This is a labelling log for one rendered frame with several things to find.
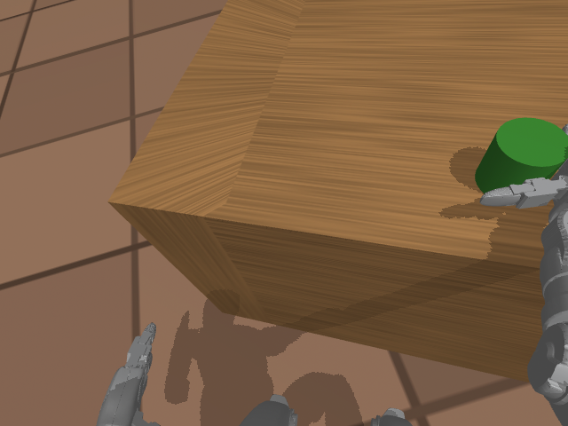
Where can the right robot hand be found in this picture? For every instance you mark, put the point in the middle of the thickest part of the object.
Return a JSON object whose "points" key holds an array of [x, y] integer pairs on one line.
{"points": [[533, 192]]}

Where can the right robot arm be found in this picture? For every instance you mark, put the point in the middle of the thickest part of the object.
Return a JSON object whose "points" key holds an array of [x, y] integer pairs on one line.
{"points": [[548, 367]]}

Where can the left robot hand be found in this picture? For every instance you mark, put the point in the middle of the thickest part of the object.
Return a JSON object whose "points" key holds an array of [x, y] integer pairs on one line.
{"points": [[122, 402]]}

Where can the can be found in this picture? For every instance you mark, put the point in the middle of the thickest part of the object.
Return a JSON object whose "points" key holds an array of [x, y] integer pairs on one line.
{"points": [[521, 149]]}

